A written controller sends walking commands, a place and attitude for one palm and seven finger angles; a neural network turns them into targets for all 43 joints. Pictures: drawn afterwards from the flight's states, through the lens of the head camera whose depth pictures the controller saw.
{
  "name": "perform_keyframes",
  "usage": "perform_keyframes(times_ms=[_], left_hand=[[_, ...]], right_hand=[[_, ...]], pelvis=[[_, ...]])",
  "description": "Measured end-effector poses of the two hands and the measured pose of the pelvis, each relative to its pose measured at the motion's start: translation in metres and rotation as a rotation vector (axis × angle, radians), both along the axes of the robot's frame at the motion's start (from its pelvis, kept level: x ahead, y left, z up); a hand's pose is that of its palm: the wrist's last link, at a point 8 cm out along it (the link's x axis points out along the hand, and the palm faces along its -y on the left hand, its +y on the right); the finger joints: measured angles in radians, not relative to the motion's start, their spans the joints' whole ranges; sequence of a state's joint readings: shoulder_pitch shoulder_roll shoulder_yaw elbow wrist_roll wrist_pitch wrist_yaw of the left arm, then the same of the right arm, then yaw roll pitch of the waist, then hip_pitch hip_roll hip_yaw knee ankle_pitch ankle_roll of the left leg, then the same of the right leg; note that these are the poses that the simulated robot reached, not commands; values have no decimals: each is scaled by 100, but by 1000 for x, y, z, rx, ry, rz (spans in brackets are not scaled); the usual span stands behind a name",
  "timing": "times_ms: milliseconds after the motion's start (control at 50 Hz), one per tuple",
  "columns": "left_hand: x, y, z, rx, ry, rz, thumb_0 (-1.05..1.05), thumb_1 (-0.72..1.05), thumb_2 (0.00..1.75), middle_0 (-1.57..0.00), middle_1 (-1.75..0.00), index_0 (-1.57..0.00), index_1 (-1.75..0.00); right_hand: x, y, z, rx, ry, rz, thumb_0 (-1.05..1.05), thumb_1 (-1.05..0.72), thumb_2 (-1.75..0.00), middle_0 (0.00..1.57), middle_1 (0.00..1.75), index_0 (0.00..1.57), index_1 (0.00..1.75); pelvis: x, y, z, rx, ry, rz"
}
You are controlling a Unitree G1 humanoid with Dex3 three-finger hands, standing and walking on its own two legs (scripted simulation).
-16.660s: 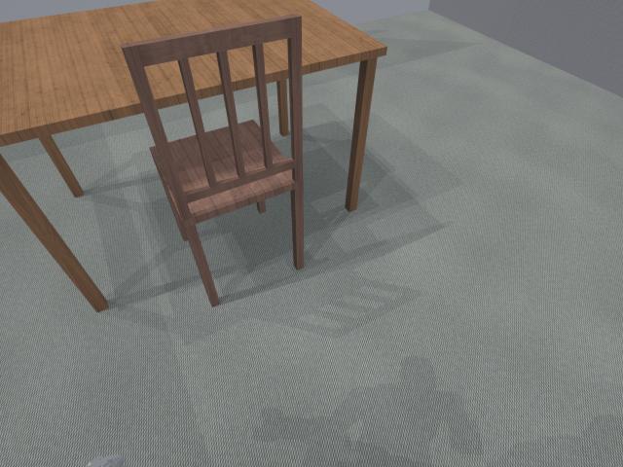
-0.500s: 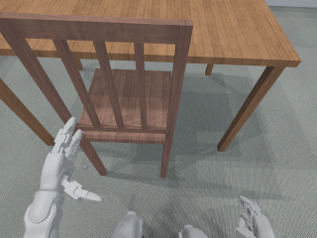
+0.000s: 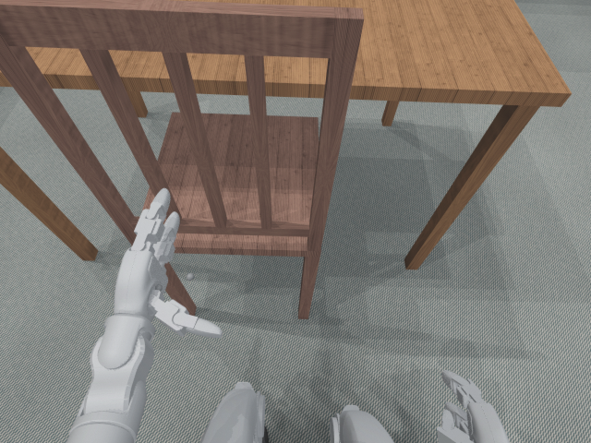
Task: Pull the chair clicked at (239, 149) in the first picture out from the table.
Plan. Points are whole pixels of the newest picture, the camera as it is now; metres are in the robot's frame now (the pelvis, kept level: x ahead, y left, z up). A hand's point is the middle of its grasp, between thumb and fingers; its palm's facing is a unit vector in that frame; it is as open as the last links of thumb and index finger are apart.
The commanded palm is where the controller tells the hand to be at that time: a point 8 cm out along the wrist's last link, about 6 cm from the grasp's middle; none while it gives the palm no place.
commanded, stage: aim the fingers beside a spindle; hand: left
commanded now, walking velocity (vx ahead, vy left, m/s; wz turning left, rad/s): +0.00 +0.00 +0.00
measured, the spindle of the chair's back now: (204, 159) +0.50 +0.15 +0.06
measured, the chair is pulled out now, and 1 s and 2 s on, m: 0.00 0.00 0.00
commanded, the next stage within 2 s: push the fingers through the gap in 1.00 s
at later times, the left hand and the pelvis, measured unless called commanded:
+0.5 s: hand (216, 256) +0.36 +0.12 +0.01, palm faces -0.02 -1.00 -0.02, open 16.9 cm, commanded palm +0.34 +0.18 +0.01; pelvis +0.00 +0.00 -0.02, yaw -1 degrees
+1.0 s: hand (213, 262) +0.36 +0.13 +0.00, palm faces -0.01 -1.00 -0.02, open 16.9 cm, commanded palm +0.34 +0.18 +0.01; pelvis +0.00 -0.01 -0.02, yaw +0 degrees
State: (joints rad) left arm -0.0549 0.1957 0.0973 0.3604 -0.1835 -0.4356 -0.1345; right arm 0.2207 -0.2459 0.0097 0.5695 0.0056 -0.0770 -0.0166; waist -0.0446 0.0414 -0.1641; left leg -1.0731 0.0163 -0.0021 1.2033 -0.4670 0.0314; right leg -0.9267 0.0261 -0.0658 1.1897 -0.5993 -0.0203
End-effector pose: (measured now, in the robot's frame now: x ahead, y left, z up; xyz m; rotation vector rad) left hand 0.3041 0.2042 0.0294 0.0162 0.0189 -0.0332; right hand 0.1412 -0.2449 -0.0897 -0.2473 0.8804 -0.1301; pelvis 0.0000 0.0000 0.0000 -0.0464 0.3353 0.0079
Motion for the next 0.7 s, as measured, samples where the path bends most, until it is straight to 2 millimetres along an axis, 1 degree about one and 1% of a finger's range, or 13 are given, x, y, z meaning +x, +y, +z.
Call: perform_keyframes(times_ms=[160, 340, 460, 580, 700], left_hand=[[15, -6, -9, 1, -1, 9, -1, -50, 30, -6, -8, -6, -8], [30, -19, -17, -2, -2, 2, -1, -50, 30, -6, -8, -6, -8], [39, -25, -20, 0, -13, 8, -1, -50, 30, -6, -8, -6, -8], [37, -24, -20, 9, -7, 15, -1, -50, 30, -6, -8, -6, -8], [33, -21, -22, 11, -6, 25, -1, -50, 30, -6, -8, -6, -8]], right_hand=[[-11, -2, -10, 3, 51, -12, 1, -90, -89, 20, 30, 20, 30], [-24, -7, -22, 4, 114, -30, 1, -90, -89, 20, 30, 20, 30], [-29, -9, -28, 8, 139, -42, 1, -90, -89, 20, 30, 20, 30], [-31, -9, -30, 22, 152, -50, 1, -90, -89, 20, 30, 20, 30], [-28, -10, -31, 20, 149, -44, 1, -90, -89, 20, 30, 20, 30]], pelvis=[[-1, -1, -6, 0, 16, -5], [-2, -2, -12, 2, 36, -8], [-3, -3, -15, 5, 47, -13], [-2, -5, -15, 10, 46, -17], [-2, -6, -15, 9, 46, -14]])
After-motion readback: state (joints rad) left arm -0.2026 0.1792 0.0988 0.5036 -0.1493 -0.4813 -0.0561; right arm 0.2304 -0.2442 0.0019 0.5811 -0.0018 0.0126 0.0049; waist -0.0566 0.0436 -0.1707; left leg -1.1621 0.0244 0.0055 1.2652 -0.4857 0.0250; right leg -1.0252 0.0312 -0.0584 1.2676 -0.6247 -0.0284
